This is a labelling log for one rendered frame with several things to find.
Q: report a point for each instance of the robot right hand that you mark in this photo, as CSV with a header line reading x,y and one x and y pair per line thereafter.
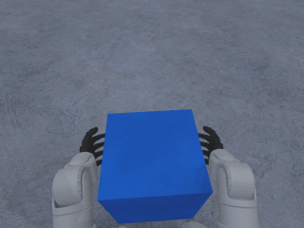
x,y
212,144

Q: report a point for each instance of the robot left hand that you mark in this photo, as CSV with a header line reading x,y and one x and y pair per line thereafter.
x,y
88,141

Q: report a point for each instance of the right robot forearm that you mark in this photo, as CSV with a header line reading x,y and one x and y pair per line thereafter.
x,y
236,190

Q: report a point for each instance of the left robot forearm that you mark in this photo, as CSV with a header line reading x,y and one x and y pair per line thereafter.
x,y
71,193

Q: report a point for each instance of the carton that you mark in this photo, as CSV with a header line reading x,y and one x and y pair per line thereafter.
x,y
153,168

